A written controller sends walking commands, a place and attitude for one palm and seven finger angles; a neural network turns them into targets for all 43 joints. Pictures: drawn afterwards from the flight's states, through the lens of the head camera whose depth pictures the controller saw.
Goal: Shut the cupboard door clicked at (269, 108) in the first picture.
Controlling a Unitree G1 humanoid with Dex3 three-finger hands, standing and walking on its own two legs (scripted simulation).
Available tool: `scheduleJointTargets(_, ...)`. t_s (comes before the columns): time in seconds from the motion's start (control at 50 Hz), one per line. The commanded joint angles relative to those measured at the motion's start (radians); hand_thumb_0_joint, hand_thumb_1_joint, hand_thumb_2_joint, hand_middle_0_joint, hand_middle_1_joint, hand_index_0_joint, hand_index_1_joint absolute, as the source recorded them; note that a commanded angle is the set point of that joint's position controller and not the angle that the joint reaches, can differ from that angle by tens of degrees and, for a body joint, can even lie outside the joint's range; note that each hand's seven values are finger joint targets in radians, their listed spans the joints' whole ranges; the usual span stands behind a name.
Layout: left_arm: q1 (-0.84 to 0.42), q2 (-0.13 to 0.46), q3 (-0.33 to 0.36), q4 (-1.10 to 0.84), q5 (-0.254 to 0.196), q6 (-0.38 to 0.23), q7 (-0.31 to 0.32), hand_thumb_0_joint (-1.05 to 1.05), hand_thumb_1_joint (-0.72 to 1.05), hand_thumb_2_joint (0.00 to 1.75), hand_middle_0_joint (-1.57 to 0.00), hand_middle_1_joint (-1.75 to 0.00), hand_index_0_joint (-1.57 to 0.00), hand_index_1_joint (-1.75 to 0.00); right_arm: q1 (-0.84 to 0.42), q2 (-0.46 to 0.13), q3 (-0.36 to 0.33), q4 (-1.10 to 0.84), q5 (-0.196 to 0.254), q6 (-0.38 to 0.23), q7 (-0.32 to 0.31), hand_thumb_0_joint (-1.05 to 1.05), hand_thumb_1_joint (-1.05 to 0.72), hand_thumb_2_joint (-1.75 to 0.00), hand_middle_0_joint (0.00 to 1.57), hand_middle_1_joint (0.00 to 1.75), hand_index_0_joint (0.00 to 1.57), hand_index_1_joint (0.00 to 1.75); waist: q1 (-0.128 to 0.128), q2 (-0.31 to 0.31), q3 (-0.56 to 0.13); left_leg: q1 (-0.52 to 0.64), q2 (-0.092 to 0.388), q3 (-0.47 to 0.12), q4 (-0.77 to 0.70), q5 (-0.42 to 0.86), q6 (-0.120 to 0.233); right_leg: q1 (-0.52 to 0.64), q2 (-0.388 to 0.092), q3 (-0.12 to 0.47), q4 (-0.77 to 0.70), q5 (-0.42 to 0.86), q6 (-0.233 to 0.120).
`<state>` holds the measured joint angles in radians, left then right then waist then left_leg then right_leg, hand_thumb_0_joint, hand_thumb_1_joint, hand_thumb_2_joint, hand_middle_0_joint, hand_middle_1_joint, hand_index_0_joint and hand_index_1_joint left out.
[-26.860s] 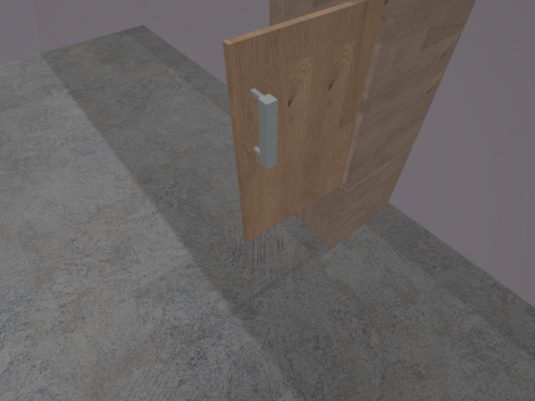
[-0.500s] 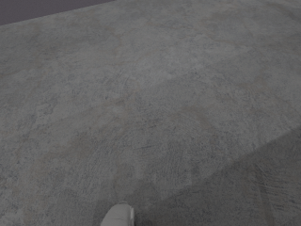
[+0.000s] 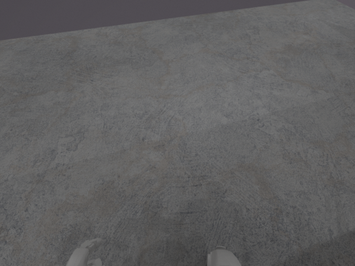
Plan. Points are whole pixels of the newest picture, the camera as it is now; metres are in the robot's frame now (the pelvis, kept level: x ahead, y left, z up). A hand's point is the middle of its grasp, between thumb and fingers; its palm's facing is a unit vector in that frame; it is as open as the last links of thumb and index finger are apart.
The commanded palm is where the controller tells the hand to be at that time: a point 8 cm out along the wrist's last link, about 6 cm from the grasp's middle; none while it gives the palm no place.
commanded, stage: walk to a spot facing it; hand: left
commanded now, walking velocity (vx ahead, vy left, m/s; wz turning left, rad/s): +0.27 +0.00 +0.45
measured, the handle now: out of the picture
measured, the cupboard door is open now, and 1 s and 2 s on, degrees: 59 59 59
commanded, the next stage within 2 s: turn to face it in 0.16 s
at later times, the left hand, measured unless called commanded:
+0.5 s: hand out of the picture +0.14 +0.16 -0.18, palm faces +0.19 -0.96 -0.21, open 7.2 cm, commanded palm none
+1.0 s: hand (122, 213) +0.29 +0.17 -0.17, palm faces -0.11 -0.96 -0.27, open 7.3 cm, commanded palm none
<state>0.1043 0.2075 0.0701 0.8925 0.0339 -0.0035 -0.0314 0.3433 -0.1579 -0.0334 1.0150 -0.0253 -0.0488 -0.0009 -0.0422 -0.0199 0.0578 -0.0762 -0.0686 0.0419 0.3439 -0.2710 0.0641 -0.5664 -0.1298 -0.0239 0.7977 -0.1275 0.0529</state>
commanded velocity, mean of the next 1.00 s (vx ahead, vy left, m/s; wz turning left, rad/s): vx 0.02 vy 0.00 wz -0.33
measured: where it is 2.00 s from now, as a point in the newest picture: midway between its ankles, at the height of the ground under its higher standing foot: (178, 263)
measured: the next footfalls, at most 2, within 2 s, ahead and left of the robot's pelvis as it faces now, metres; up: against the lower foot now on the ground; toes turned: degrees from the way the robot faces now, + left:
right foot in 0.12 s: +0.19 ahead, -0.14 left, +0.00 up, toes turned -4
left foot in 0.48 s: +0.25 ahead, +0.10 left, +0.00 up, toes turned +12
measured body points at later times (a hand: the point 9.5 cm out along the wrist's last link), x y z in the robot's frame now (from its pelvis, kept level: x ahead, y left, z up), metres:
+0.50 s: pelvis +0.17 -0.02 -0.01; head +0.20 -0.01 +0.44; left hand +0.13 +0.21 -0.16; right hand +0.32 -0.24 -0.14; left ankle +0.21 +0.09 -0.74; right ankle +0.15 -0.14 -0.74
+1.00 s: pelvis +0.21 -0.03 -0.01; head +0.26 -0.05 +0.44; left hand +0.29 +0.22 -0.15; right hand +0.26 -0.31 -0.15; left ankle +0.21 +0.10 -0.68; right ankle +0.19 -0.14 -0.74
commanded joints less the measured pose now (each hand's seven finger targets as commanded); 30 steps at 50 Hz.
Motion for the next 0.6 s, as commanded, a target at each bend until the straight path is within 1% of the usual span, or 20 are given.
scheduleJointTargets(0.0, -0.071, 0.061, 0.008, -0.093, -0.007, -0.027, 0.002, 0.0, 0.9, 0.9, -0.2, -0.3, -0.2, -0.3, 0.055, -0.167, -0.044, -0.025, -0.003, -0.015, -0.016, 0.0, -0.9, -0.9, 0.2, 0.3, 0.2, 0.3, -0.002, 0.092, 0.041, -0.02, 0.281, -0.205, -0.094, 0.273, 0.13, 0.054, 0.044, -0.026, -0.135, -0.018, -0.016)
scheduleJointTargets(0.02, -0.066, 0.067, 0.009, -0.098, -0.007, -0.032, 0.004, 0.0, 0.9, 0.9, -0.2, -0.3, -0.2, -0.3, 0.061, -0.167, -0.047, -0.019, -0.003, -0.012, -0.017, 0.0, -0.9, -0.9, 0.2, 0.3, 0.2, 0.3, 0.004, 0.092, 0.043, -0.03, 0.281, -0.215, -0.057, 0.314, 0.122, 0.108, 0.061, -0.032, -0.174, -0.034, -0.023)
scheduleJointTargets(0.06, 0.077, 0.087, 0.019, -0.063, -0.007, -0.041, 0.009, 0.0, 0.9, 0.9, -0.2, -0.3, -0.2, -0.3, 0.038, -0.171, -0.045, -0.017, 0.004, -0.008, -0.018, 0.0, -0.9, -0.9, 0.2, 0.3, 0.2, 0.3, 0.076, 0.06, -0.02, -0.091, 0.23, -0.187, 0.105, 0.431, 0.078, 0.355, 0.1, -0.059, -0.296, 0.011, -0.04)
scheduleJointTargets(0.08, 0.229, 0.145, 0.036, -0.023, -0.002, -0.054, 0.019, 0.0, 0.9, 0.9, -0.2, -0.3, -0.2, -0.3, 0.027, -0.152, -0.044, -0.023, 0.018, -0.014, -0.012, 0.0, -0.9, -0.9, 0.2, 0.3, 0.2, 0.3, 0.141, -0.019, -0.116, -0.251, 0.173, -0.145, 0.328, 0.381, 0.039, 0.65, 0.001, 0.055, -0.341, 0.054, -0.077)
scheduleJointTargets(0.1, 0.381, 0.248, 0.064, 0.011, 0.008, -0.061, 0.033, 0.0, 0.9, 0.9, -0.2, -0.3, -0.2, -0.3, 0.074, -0.091, -0.037, -0.052, 0.029, -0.024, -0.007, 0.0, -0.9, -0.9, 0.2, 0.3, 0.2, 0.3, 0.173, -0.276, -0.273, -0.47, -0.007, -0.023, 0.669, -0.143, -0.025, 0.91, -0.307, 0.387, -0.424, 0.166, -0.185)
scheduleJointTargets(0.12, 0.379, 0.237, 0.063, 0.021, -0.011, -0.057, 0.041, 0.0, 0.9, 0.9, -0.2, -0.3, -0.2, -0.3, 0.061, -0.122, -0.045, -0.06, 0.024, -0.012, -0.015, 0.0, -0.9, -0.9, 0.2, 0.3, 0.2, 0.3, 0.15, -0.311, -0.279, -0.535, 0.022, -0.064, 0.897, -0.344, -0.033, 0.866, -0.396, 0.423, -0.455, 0.333, -0.226)
scheduleJointTargets(0.14, 0.289, 0.187, 0.052, -0.003, -0.008, -0.054, 0.049, 0.0, 0.9, 0.9, -0.2, -0.3, -0.2, -0.3, 0.028, -0.125, -0.046, -0.063, 0.017, -0.006, -0.013, 0.0, -0.9, -0.9, 0.2, 0.3, 0.2, 0.3, 0.131, -0.238, -0.235, -0.571, 0.072, -0.101, 1.003, -0.274, -0.041, 0.773, -0.373, 0.36, -0.439, 0.36, -0.244)
scheduleJointTargets(0.16, 0.233, 0.144, 0.04, -0.022, -0.011, -0.052, 0.054, 0.0, 0.9, 0.9, -0.2, -0.3, -0.2, -0.3, -0.03, -0.11, -0.045, -0.071, 0.017, 0.003, -0.008, 0.0, -0.9, -0.9, 0.2, 0.3, 0.2, 0.3, 0.11, -0.101, -0.174, -0.579, 0.109, -0.101, 1.027, -0.201, -0.054, 0.672, -0.337, 0.247, -0.43, 0.384, -0.239)
scheduleJointTargets(0.18, 0.187, 0.107, 0.026, -0.029, -0.012, -0.054, 0.057, 0.0, 0.9, 0.9, -0.2, -0.3, -0.2, -0.3, -0.054, -0.087, -0.042, -0.071, 0.015, 0.02, 0.001, 0.0, -0.9, -0.9, 0.2, 0.3, 0.2, 0.3, 0.079, -0.037, -0.134, -0.544, 0.136, -0.1, 0.993, -0.15, -0.062, 0.557, -0.296, 0.12, -0.441, 0.383, -0.209)
scheduleJointTargets(0.22, 0.142, 0.081, 0.016, -0.028, -0.009, -0.059, 0.057, 0.0, 0.9, 0.9, -0.2, -0.3, -0.2, -0.3, -0.022, -0.055, -0.038, -0.066, 0.008, 0.049, 0.014, 0.0, -0.9, -0.9, 0.2, 0.3, 0.2, 0.3, 0.03, -0.099, -0.089, -0.505, 0.146, -0.068, 0.921, -0.1, -0.077, 0.441, -0.252, -0.012, -0.472, 0.39, -0.167)
scheduleJointTargets(0.28, 0.167, 0.053, -0.004, -0.006, -0.01, -0.064, 0.058, 0.0, 0.9, 0.9, -0.2, -0.3, -0.2, -0.3, -0.018, -0.02, -0.022, -0.07, 0.004, 0.067, 0.015, 0.0, -0.9, -0.9, 0.2, 0.3, 0.2, 0.3, 0.015, -0.122, -0.059, -0.467, 0.137, -0.021, 0.779, -0.052, -0.082, 0.382, -0.196, -0.089, -0.483, 0.492, -0.162)
scheduleJointTargets(0.36, 0.201, 0.041, -0.019, 0.042, -0.005, -0.058, 0.057, 0.0, 0.9, 0.9, -0.2, -0.3, -0.2, -0.3, -0.054, 0.011, -0.003, -0.062, 0.001, 0.052, 0.011, 0.0, -0.9, -0.9, 0.2, 0.3, 0.2, 0.3, 0.023, -0.132, -0.064, -0.316, 0.108, 0.057, 0.421, 0.026, -0.078, 0.385, -0.119, -0.077, -0.45, 0.571, -0.174)
scheduleJointTargets(0.4, 0.2, 0.063, -0.018, 0.059, -0.013, -0.049, 0.057, 0.0, 0.9, 0.9, -0.2, -0.3, -0.2, -0.3, -0.076, -0.02, 0.004, -0.06, 0.002, 0.043, 0.005, 0.0, -0.9, -0.9, 0.2, 0.3, 0.2, 0.3, 0.027, -0.136, -0.081, -0.19, 0.095, 0.054, 0.266, 0.088, -0.083, 0.382, -0.095, -0.033, -0.423, 0.492, -0.17)
scheduleJointTargets(0.42, 0.195, 0.075, -0.015, 0.067, -0.014, -0.042, 0.057, 0.0, 0.9, 0.9, -0.2, -0.3, -0.2, -0.3, -0.067, -0.045, 0.0, -0.055, 0.003, 0.037, 0.005, 0.0, -0.9, -0.9, 0.2, 0.3, 0.2, 0.3, 0.015, -0.137, -0.087, -0.11, 0.099, 0.05, 0.182, 0.159, -0.086, 0.352, -0.083, -0.013, -0.391, 0.421, -0.154)
scheduleJointTargets(0.44, 0.205, 0.075, -0.012, 0.065, -0.017, -0.034, 0.057, 0.0, 0.9, 0.9, -0.2, -0.3, -0.2, -0.3, -0.051, -0.096, -0.006, -0.049, 0.002, 0.029, 0.001, 0.0, -0.9, -0.9, 0.2, 0.3, 0.2, 0.3, 0.01, -0.063, -0.105, -0.011, 0.141, 0.027, 0.136, 0.323, -0.076, 0.303, -0.054, -0.01, -0.352, 0.306, -0.124)
scheduleJointTargets(0.46, 0.227, 0.058, -0.013, 0.062, -0.019, -0.023, 0.058, 0.0, 0.9, 0.9, -0.2, -0.3, -0.2, -0.3, -0.034, -0.16, -0.016, -0.043, 0.001, 0.025, -0.008, 0.0, -0.9, -0.9, 0.2, 0.3, 0.2, 0.3, 0.005, 0.068, -0.127, 0.078, 0.254, -0.061, 0.145, 0.532, -0.035, 0.233, 0.008, -0.031, -0.293, 0.082, -0.083)
scheduleJointTargets(0.5, 0.237, 0.032, -0.014, 0.054, -0.022, 0.005, 0.05, 0.0, 0.9, 0.9, -0.2, -0.3, -0.2, -0.3, -0.047, -0.247, -0.034, -0.051, -0.002, 0.038, -0.032, 0.0, -0.9, -0.9, 0.2, 0.3, 0.2, 0.3, -0.005, 0.245, -0.107, 0.081, 0.456, -0.199, 0.071, 0.564, 0.091, 0.126, 0.107, -0.078, -0.088, -0.426, -0.035)
scheduleJointTargets(0.52, 0.194, 0.047, -0.011, 0.043, -0.024, 0.021, 0.045, 0.0, 0.9, 0.9, -0.2, -0.3, -0.2, -0.3, -0.063, -0.258, -0.036, -0.062, -0.006, 0.041, -0.043, 0.0, -0.9, -0.9, 0.2, 0.3, 0.2, 0.3, -0.019, 0.317, -0.092, 0.042, 0.496, -0.236, 0.017, 0.525, 0.125, 0.093, 0.102, -0.045, 0.082, -0.527, -0.03)
scheduleJointTargets(0.54, 0.161, 0.062, 0.002, 0.037, -0.021, 0.031, 0.038, 0.0, 0.9, 0.9, -0.2, -0.3, -0.2, -0.3, -0.081, -0.246, -0.035, -0.077, -0.008, 0.044, -0.048, 0.0, -0.9, -0.9, 0.2, 0.3, 0.2, 0.3, -0.019, 0.277, -0.078, 0.0, 0.508, -0.23, 0.008, 0.501, 0.139, 0.078, 0.084, -0.007, 0.192, -0.52, -0.033)
scheduleJointTargets(0.58, 0.173, 0.05, 0.015, 0.042, -0.018, 0.041, 0.024, 0.0, 0.9, 0.9, -0.2, -0.3, -0.2, -0.3, -0.179, -0.233, -0.033, -0.115, -0.008, 0.054, -0.047, 0.0, -0.9, -0.9, 0.2, 0.3, 0.2, 0.3, 0.023, 0.191, -0.067, -0.082, 0.481, -0.133, 0.001, 0.356, 0.123, 0.106, 0.067, -0.005, 0.215, -0.457, -0.029)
